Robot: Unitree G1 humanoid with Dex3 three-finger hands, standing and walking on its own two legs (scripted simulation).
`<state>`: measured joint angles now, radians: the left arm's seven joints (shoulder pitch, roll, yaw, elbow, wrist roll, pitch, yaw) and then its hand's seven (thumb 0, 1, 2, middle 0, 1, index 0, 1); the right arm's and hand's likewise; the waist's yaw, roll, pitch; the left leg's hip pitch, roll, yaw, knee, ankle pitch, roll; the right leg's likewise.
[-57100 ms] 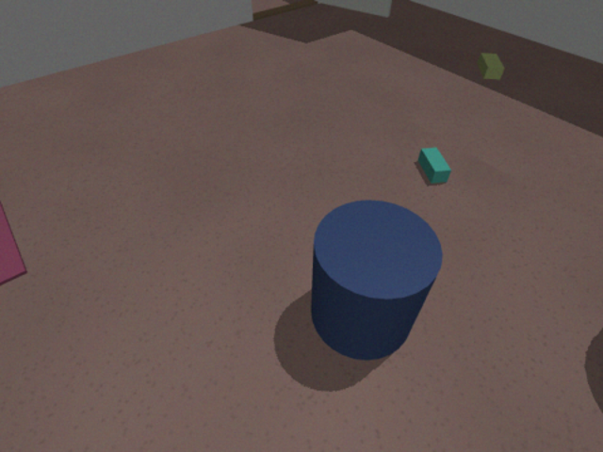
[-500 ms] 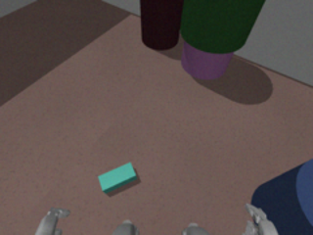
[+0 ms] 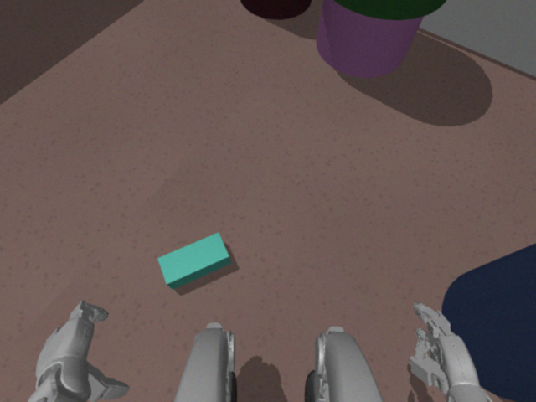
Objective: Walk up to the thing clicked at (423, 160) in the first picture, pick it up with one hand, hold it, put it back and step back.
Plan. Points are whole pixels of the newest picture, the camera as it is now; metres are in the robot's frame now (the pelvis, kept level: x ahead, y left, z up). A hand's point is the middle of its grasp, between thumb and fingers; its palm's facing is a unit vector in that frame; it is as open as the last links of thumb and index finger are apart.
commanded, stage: rise first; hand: left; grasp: from above
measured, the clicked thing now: (195, 260) +0.47 +0.24 -0.57
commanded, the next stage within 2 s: none
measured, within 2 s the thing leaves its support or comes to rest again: neither
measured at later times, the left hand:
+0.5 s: hand (145, 290) +0.33 +0.30 -0.33, palm faces -0.36 -0.16 -0.92, open 14.0 cm
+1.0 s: hand (164, 273) +0.39 +0.28 -0.41, palm faces -0.37 -0.21 -0.90, open 14.1 cm
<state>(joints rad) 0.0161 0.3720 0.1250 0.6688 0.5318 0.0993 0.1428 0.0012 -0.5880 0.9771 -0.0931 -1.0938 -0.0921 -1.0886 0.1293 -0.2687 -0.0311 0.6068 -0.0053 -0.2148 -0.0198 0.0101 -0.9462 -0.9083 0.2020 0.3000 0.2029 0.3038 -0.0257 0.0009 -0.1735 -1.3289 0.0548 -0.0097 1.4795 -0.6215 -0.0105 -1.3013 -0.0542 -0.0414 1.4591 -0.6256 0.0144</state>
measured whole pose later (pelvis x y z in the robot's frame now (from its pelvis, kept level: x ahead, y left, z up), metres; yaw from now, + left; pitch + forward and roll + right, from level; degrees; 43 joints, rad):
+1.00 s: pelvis -0.06 +0.01 -0.25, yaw -5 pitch +36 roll -6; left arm -0.94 0.64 0.22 1.49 1.00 0.09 0.47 0.00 -0.55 1.01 -0.10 -1.04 -0.10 -1.04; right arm 0.14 -0.26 0.02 0.84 -0.13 -0.19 0.15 0.00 -0.90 -0.90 0.20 0.30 0.20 0.30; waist -0.20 0.01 -0.08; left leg -2.23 0.07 -0.09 2.29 -0.69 0.01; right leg -2.18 -0.03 -0.04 2.23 -0.67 0.02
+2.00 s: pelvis -0.06 +0.00 -0.29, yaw -8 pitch +33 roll -7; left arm -1.03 0.79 0.27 1.59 1.06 0.03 0.47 0.00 -0.56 1.00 -0.10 -1.03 -0.09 -1.04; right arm 0.16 -0.31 0.08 0.78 -0.16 -0.18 0.24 0.00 -0.91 -0.90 0.20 0.30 0.20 0.30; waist -0.26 -0.01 0.02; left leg -2.34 0.06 -0.15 2.45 -0.70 0.00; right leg -2.28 -0.01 -0.08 2.36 -0.67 0.02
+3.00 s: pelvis -0.06 +0.01 -0.29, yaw -8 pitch +32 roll -8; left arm -1.05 0.85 0.25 1.61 1.09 0.00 0.43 0.00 -0.59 1.04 -0.10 -1.01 -0.08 -1.03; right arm 0.18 -0.33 0.10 0.77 -0.16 -0.19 0.26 0.00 -0.91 -0.90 0.20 0.30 0.20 0.30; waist -0.27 -0.02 0.01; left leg -2.35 0.06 -0.15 2.46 -0.69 0.01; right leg -2.27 -0.01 -0.08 2.35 -0.65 0.03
